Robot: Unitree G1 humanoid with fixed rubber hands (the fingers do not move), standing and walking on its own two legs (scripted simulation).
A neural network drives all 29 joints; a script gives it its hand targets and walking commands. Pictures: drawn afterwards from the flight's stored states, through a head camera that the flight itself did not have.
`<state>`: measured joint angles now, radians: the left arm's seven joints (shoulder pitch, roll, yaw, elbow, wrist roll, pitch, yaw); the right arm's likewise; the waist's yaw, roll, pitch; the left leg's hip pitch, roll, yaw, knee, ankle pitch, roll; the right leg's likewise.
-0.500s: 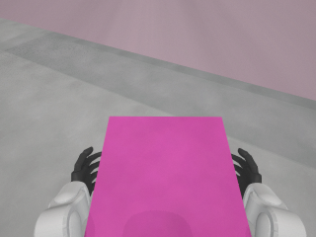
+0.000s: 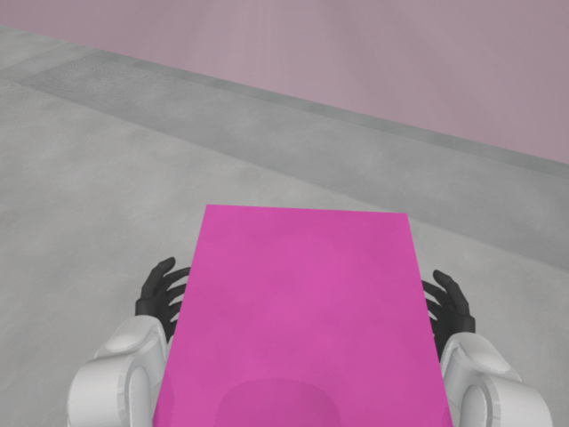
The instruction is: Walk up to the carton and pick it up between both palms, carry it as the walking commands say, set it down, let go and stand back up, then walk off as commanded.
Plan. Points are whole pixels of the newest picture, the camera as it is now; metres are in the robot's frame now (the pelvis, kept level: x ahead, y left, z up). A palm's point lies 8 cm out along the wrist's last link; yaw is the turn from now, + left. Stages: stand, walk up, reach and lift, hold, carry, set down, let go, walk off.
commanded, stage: carry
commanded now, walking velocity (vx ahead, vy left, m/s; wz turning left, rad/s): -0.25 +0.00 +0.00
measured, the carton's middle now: (299, 338) +0.25 +0.00 +0.03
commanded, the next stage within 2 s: none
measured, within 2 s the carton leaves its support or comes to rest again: neither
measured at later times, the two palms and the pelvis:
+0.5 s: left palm out of the picture +0.06 +0.22 +0.10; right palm out of the picture +0.08 -0.13 +0.11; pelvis -0.15 +0.02 +0.01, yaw +3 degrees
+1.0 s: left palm out of the picture +0.00 +0.25 +0.09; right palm out of the picture +0.02 -0.10 +0.09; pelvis -0.21 +0.06 +0.00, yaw +2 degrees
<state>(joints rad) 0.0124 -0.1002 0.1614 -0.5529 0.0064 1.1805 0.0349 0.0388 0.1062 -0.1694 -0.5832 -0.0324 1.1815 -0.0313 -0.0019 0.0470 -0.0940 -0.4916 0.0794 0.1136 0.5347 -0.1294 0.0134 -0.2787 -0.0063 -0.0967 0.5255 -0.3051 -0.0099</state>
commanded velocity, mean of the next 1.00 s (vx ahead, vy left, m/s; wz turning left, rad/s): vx -0.01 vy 0.08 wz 0.00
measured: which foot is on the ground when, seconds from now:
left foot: up 0.00-0.30, down 0.32-1.00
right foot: down 0.00-0.34, up 0.36-0.56, down 0.58-0.92, up 0.94-1.00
